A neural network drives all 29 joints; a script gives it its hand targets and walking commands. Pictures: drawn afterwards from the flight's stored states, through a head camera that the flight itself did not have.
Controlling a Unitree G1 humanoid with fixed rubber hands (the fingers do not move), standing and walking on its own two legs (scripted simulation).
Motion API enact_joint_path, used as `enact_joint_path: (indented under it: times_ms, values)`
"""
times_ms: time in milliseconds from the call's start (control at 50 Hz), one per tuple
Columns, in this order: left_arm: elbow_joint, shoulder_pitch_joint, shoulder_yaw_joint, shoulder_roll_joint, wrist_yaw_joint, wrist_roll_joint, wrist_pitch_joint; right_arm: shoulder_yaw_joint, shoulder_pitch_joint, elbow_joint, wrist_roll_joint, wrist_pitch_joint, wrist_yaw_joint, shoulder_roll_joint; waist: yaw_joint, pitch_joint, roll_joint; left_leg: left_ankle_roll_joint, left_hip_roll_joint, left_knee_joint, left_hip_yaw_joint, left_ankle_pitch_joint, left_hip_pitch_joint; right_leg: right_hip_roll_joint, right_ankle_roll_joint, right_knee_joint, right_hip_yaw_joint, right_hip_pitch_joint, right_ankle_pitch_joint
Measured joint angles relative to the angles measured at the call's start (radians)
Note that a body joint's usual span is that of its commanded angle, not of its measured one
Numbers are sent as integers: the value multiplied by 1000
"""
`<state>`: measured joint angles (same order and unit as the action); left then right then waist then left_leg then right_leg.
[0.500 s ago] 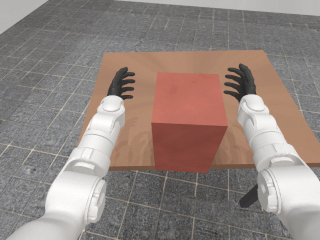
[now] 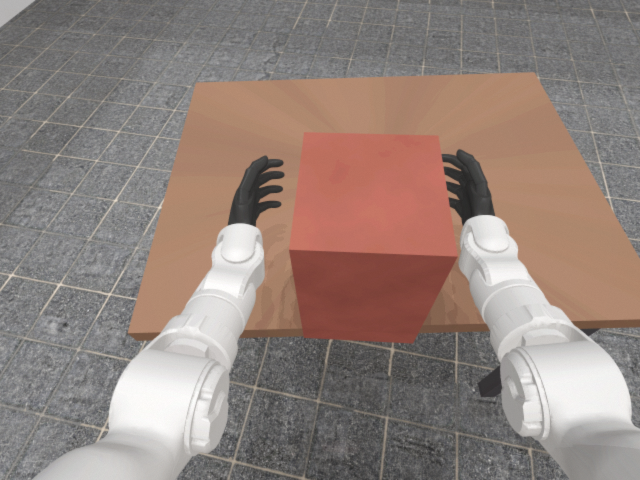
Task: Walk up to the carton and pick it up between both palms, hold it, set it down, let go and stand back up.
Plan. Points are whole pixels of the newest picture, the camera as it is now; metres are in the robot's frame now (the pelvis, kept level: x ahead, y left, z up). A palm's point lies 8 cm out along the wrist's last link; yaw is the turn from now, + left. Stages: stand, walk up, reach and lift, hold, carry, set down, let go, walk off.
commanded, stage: reach and lift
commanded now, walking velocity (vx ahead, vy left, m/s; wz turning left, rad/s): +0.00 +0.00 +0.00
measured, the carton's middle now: (363, 247) +0.41 -0.05 +0.02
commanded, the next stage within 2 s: none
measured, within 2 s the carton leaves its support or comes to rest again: leaves its support in 1.74 s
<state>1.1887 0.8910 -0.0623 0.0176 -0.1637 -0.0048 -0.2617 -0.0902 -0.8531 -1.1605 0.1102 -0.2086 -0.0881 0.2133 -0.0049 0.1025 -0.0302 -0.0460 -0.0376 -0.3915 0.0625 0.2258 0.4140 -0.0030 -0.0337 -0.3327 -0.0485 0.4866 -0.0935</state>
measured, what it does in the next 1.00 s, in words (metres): stands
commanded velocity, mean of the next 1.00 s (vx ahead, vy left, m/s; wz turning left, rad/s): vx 0.00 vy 0.00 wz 0.00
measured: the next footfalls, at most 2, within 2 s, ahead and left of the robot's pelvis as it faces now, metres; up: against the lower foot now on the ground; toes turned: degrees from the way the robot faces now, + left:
none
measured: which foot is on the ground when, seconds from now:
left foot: down 0.00-1.00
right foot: down 0.00-1.00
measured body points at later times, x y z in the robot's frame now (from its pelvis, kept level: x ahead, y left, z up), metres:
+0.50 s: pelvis +0.00 +0.01 +0.00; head +0.05 +0.00 +0.45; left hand +0.42 +0.11 +0.06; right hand +0.42 -0.15 +0.06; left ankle -0.04 +0.15 -0.74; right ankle +0.03 -0.14 -0.74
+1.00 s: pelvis -0.01 +0.01 +0.00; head +0.03 +0.00 +0.45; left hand +0.41 +0.11 +0.07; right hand +0.41 -0.15 +0.06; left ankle -0.04 +0.15 -0.74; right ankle +0.03 -0.14 -0.74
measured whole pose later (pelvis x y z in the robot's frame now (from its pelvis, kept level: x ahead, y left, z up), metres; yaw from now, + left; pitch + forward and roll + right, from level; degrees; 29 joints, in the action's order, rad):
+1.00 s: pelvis -0.01 +0.01 +0.00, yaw +0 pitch +9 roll -1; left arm 1.01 0.78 -0.44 -0.14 -0.11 -0.40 -0.13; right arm -0.54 -0.78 -1.13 -0.45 -0.28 -0.09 -0.01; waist 0.00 0.09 -0.03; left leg -0.05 -0.04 -0.39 0.06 0.23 0.33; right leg 0.00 -0.03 -0.29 -0.05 0.38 -0.07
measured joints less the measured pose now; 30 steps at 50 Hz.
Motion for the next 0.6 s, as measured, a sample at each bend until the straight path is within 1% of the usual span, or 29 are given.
enact_joint_path:
  times_ms: [80,120,180,260,360,420,500,600]
  values:
    - [-1,0,-41,-26,3,-59,-3,-15,0,0,-69,-18,-21,-44,0,0,0,0,0,0,0,1,0,0,0,0,0,0,0]
    - [-9,0,-60,-42,3,-87,-3,-42,0,0,-107,-27,-31,-65,0,0,0,0,0,0,0,1,0,0,0,0,0,0,0]
    - [-26,0,-117,-61,-1,-140,11,-99,0,0,-165,-35,-50,-86,0,0,0,0,0,0,0,0,0,0,0,0,0,0,1]
    - [-58,-9,-184,-82,2,-214,30,-182,0,0,-256,-55,-52,-111,0,0,0,0,0,0,0,-2,1,0,0,3,0,0,4]
    - [-110,-34,-323,-135,16,-325,50,-327,5,6,-411,-72,-51,-160,0,-2,0,0,0,0,0,-4,-7,0,0,19,0,-16,13]
    - [-139,-63,-360,-151,22,-362,61,-374,27,17,-483,-80,-40,-184,0,-6,0,0,-1,0,0,-1,-27,0,0,30,0,-41,17]
    - [-152,-93,-379,-154,33,-384,77,-410,57,18,-534,-90,-27,-210,0,-6,0,0,-1,0,0,3,-58,0,0,38,0,-76,17]
    - [-158,-109,-380,-154,46,-391,95,-437,74,19,-557,-88,-15,-220,0,-12,0,0,-1,0,0,4,-83,0,0,42,0,-102,18]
